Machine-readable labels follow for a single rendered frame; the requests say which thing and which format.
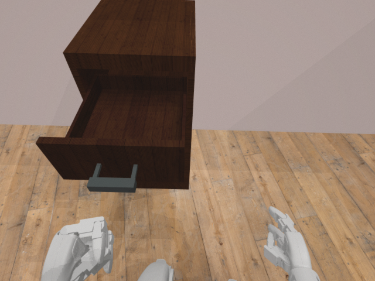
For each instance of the right robot hand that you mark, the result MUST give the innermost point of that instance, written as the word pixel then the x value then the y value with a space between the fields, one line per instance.
pixel 291 251

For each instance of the robot right forearm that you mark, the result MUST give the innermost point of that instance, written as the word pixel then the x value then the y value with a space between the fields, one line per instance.
pixel 303 274

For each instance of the cabinet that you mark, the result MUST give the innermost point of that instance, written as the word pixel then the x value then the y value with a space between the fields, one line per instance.
pixel 143 38

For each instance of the robot left shin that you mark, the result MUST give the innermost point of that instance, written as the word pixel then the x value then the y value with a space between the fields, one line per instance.
pixel 161 260

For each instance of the left robot hand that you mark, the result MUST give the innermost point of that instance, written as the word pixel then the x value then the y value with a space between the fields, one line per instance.
pixel 89 241

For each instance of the robot left thigh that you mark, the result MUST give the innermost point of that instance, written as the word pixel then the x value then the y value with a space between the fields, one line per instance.
pixel 157 271

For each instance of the handle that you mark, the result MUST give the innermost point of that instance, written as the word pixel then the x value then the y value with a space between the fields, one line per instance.
pixel 112 184

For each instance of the drawer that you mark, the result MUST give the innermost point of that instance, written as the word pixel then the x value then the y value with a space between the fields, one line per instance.
pixel 125 120

